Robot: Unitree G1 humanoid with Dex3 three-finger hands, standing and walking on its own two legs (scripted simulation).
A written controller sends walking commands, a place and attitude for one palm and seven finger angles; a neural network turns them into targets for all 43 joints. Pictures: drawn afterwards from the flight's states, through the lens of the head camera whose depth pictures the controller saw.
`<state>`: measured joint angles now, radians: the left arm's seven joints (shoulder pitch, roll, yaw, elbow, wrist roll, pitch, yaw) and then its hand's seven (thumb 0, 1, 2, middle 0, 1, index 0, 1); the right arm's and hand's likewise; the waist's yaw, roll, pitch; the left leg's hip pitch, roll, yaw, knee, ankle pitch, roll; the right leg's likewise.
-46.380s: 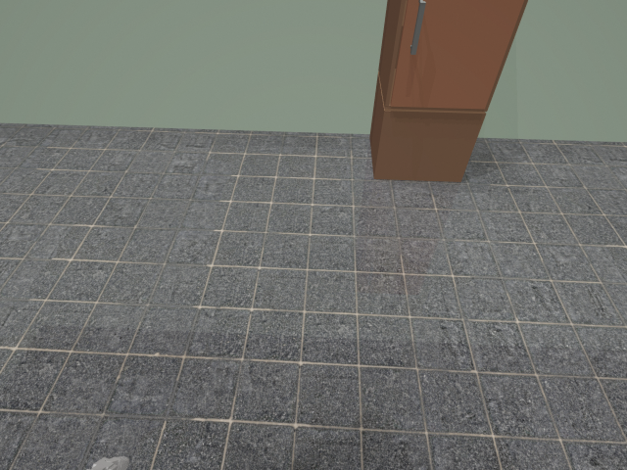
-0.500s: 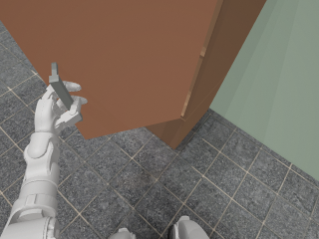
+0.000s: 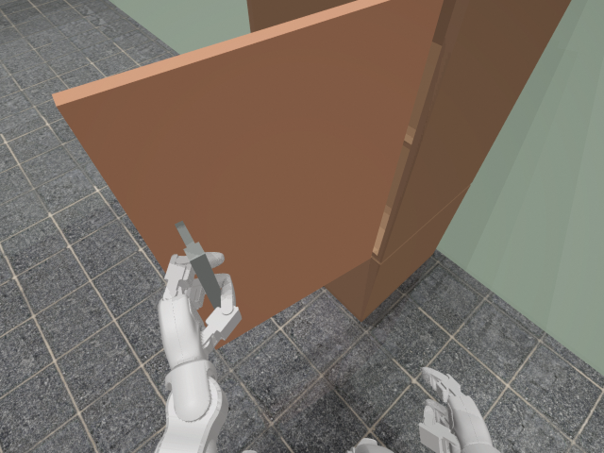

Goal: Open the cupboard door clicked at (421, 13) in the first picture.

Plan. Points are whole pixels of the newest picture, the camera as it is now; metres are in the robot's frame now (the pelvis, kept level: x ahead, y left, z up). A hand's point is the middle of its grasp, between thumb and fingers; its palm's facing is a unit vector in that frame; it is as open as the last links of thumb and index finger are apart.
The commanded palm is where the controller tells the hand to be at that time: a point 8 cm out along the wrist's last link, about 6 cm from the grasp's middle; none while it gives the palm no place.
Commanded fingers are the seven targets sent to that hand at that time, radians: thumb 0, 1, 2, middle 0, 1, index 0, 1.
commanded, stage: pull the door open along its arc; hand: left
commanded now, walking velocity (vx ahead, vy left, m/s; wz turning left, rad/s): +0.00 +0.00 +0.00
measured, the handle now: (204, 275) +0.33 +0.15 +0.04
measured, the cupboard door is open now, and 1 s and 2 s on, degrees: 80 85 86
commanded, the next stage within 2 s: open thumb and fingers to let go in 0.06 s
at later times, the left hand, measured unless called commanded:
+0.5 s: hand (251, 328) +0.26 +0.08 +0.04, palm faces +0.40 -0.92 -0.02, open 8.8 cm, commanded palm +0.21 +0.13 +0.04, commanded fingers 0.00 -0.36 0.36 -0.31 -1.22 -0.31 -1.22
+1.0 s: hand (251, 327) +0.27 +0.08 +0.04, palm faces +0.34 -0.94 +0.00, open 15.2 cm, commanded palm +0.22 +0.13 +0.04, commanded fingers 0.00 -0.50 0.30 -0.15 -0.30 -0.15 -0.30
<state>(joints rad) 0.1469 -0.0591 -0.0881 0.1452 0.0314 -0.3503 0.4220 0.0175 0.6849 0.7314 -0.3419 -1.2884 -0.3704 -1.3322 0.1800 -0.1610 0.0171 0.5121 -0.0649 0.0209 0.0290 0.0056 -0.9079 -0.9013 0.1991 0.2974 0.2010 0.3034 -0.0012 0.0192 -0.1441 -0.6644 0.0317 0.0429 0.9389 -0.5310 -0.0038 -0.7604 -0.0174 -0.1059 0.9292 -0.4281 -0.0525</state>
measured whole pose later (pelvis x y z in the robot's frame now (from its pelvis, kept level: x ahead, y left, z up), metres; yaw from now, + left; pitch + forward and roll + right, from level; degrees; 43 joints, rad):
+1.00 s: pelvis -0.04 -0.01 -0.01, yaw +2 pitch +12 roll +1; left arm 0.01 -0.08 -0.16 0.28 0.07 -0.38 0.50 -0.01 -0.50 0.31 -0.27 -0.67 -0.26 -0.66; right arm 0.19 -0.19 0.01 0.58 -0.07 -0.05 -0.01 0.01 -0.91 -0.90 0.20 0.30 0.20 0.30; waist 0.00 0.02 -0.12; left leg -0.72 0.01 0.02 0.99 -0.48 -0.01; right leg -0.81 -0.04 -0.12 0.98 -0.39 -0.07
